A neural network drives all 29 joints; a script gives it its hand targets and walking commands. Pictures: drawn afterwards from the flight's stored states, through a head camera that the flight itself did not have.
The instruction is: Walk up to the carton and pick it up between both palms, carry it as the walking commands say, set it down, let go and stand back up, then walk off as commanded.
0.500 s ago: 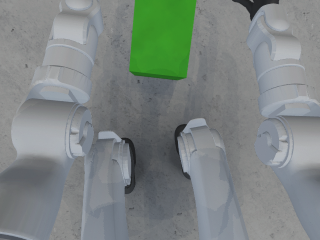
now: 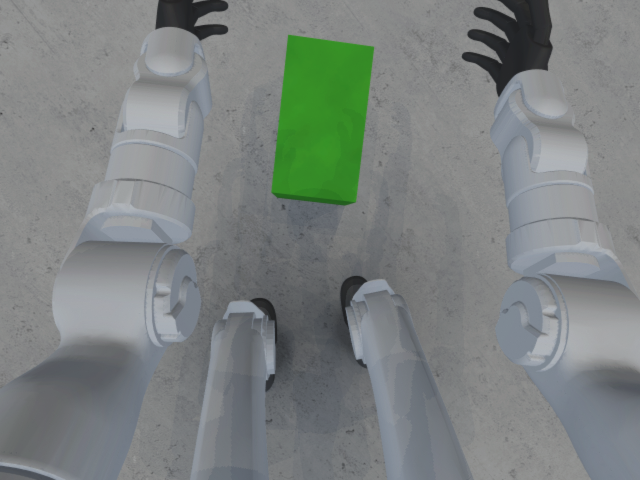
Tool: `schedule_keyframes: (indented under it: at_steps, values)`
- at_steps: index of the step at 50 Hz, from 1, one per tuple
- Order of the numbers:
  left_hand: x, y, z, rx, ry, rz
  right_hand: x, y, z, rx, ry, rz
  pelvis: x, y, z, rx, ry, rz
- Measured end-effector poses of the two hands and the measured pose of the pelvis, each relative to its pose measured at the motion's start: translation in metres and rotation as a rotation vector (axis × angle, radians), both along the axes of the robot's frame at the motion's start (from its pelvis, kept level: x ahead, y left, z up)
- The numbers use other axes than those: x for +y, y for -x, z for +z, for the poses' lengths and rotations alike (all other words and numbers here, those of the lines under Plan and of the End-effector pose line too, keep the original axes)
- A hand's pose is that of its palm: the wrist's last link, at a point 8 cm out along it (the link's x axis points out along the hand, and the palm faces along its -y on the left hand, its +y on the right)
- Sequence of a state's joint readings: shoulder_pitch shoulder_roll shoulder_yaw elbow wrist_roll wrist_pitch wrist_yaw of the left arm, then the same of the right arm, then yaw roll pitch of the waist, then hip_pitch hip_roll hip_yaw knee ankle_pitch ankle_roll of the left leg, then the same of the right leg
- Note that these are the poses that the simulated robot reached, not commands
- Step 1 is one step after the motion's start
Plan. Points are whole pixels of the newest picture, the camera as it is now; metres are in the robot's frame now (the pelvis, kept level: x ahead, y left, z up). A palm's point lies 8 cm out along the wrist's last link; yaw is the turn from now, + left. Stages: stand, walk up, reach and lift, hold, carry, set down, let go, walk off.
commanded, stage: set down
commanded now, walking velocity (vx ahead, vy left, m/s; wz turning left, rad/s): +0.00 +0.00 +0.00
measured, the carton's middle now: (320, 131) +0.54 -0.07 -0.48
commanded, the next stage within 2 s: let go in 0.40 s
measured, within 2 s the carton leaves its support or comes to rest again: neither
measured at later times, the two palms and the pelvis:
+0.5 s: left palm out of the picture +0.56 +0.08 -0.01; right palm (575, 36) +0.49 -0.24 -0.01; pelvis +0.03 +0.00 +0.11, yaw -1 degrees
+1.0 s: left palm out of the picture +0.39 +0.17 +0.08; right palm out of the picture +0.33 -0.25 +0.09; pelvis +0.07 +0.00 +0.18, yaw -2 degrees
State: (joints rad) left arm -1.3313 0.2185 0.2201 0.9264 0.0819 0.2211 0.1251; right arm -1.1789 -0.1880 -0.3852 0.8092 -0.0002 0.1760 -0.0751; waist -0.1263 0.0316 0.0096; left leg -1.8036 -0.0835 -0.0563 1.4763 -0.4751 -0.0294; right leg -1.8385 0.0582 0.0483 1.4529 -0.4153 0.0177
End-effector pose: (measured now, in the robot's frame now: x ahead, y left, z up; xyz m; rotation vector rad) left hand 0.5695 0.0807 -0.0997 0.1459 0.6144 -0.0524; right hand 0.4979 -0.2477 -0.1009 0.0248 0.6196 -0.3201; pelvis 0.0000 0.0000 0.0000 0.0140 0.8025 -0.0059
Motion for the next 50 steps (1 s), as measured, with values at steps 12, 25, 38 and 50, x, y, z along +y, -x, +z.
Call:
schedule_keyframes:
  at_steps: [12, 25, 38, 50]
  values:
    - [0.003, 0.001, 0.07, -0.001, -0.003, -0.015, 0.003, 0.001, 0.07, -0.008, -0.002, 0.008, 0.001, -0.012, 0.065, -0.018, 0.005, 0.0]
    - [0.002, 0.01, 0.091, 0.04, -0.026, -0.018, 0.009, 0.006, 0.09, 0.041, 0.026, 0.044, 0.002, -0.029, 0.107, -0.029, 0.011, -0.005]
    - [0.039, 0.096, 0.119, 0.075, -0.094, 0.086, 0.002, 0.069, 0.126, 0.136, 0.081, 0.191, -0.004, -0.054, 0.146, -0.145, 0.005, -0.005]
    - [0.085, 0.178, 0.178, 0.109, -0.098, 0.064, -0.001, 0.165, 0.19, 0.17, 0.067, 0.217, -0.001, -0.07, 0.179, -0.39, 0.017, -0.023]
